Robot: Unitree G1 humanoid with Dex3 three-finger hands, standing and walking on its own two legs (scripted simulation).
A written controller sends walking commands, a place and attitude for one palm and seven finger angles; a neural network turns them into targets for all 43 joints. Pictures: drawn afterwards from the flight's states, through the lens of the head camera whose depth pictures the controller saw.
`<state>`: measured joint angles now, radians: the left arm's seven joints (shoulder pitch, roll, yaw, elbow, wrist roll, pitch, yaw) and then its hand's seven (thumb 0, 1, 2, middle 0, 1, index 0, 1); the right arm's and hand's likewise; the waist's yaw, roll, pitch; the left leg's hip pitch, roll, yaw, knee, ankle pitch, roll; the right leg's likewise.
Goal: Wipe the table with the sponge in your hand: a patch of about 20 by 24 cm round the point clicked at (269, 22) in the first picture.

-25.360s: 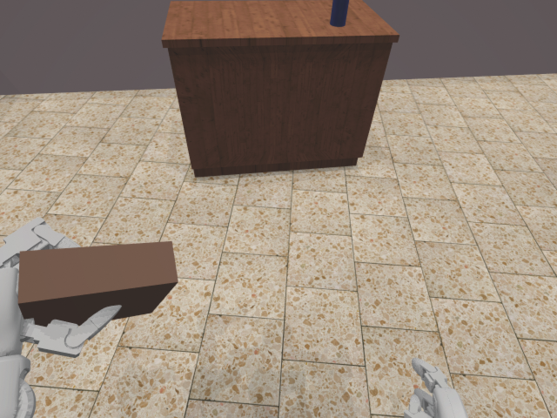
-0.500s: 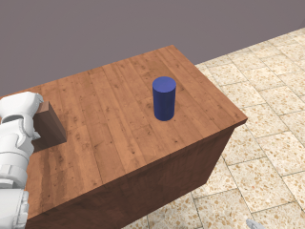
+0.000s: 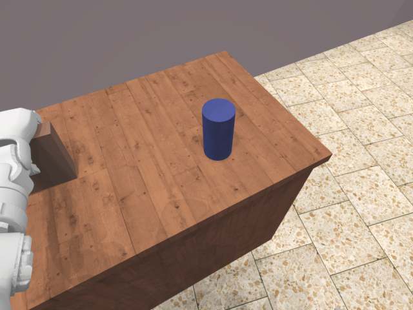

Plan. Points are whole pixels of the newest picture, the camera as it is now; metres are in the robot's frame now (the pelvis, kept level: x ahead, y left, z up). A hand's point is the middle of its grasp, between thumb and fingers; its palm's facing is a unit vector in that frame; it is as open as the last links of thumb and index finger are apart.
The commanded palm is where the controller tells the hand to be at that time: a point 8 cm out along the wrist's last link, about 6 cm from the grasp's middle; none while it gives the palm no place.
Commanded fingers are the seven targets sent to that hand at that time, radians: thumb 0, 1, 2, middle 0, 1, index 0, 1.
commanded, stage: slide across to the middle lane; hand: left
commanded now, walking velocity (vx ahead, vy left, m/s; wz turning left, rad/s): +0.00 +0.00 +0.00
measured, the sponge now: (33, 169) +0.38 +0.38 +0.04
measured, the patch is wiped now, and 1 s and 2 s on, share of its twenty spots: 0.55 0.55 0.70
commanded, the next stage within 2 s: wipe back along the middle lane in 0.54 s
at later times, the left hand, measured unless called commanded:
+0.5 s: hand (53, 135) +0.43 +0.33 +0.09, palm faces -0.06 +0.01 -1.00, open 9.0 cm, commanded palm +0.42 +0.30 +0.14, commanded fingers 0.00 0.10 1.30 -1.20 -1.60 -1.20 -1.60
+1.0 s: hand (67, 140) +0.42 +0.30 +0.09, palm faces -0.02 +0.01 -1.00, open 9.0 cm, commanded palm +0.38 +0.28 +0.12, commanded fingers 0.00 0.10 1.30 -1.20 -1.60 -1.20 -1.60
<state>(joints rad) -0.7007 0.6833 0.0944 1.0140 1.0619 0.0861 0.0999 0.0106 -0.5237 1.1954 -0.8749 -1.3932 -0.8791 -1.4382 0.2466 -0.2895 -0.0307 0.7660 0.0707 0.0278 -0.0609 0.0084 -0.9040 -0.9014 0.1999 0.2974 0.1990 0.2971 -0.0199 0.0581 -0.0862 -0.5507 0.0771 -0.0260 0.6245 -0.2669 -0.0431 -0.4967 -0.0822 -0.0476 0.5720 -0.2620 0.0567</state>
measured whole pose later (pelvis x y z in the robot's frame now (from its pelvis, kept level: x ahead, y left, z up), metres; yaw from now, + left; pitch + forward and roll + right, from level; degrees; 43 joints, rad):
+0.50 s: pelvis +0.02 +0.00 +0.01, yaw +0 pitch +10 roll -1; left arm -0.69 0.53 -0.01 0.89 1.02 0.24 0.14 0.00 -0.46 1.15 -0.83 -1.43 -0.84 -1.47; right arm 0.18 -0.26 -0.02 0.76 0.07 0.01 -0.04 0.01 -0.90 -0.90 0.20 0.30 0.20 0.30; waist 0.00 0.06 -0.09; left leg -0.46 0.06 -0.02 0.56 -0.27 -0.04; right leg -0.40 -0.10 -0.05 0.51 -0.27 0.06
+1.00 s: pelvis +0.04 -0.01 +0.01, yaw +1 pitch +8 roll -1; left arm -0.54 0.46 -0.06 0.68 0.99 0.34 0.15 0.00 -0.42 1.13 -0.80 -1.46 -0.80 -1.50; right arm 0.17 -0.29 -0.02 0.75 0.08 0.04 -0.03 0.01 -0.91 -0.90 0.20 0.30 0.20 0.30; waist 0.02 0.08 -0.09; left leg -0.39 0.07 -0.03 0.54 -0.29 -0.05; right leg -0.34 -0.09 -0.06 0.50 -0.30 0.06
